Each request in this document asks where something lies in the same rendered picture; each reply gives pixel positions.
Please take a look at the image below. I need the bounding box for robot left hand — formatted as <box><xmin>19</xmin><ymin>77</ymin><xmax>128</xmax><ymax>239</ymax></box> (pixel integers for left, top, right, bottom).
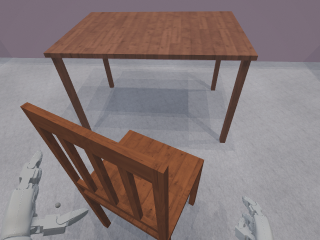
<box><xmin>0</xmin><ymin>150</ymin><xmax>89</xmax><ymax>240</ymax></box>

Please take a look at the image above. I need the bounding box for chair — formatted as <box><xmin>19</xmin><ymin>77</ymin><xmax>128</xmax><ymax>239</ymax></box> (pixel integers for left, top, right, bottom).
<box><xmin>20</xmin><ymin>102</ymin><xmax>204</xmax><ymax>240</ymax></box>

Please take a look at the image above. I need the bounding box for robot right hand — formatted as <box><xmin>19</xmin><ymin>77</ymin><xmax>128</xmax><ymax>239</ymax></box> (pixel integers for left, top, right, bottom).
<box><xmin>235</xmin><ymin>196</ymin><xmax>274</xmax><ymax>240</ymax></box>

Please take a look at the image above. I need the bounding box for table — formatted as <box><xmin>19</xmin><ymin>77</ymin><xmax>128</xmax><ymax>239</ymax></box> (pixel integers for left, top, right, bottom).
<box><xmin>43</xmin><ymin>11</ymin><xmax>258</xmax><ymax>143</ymax></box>

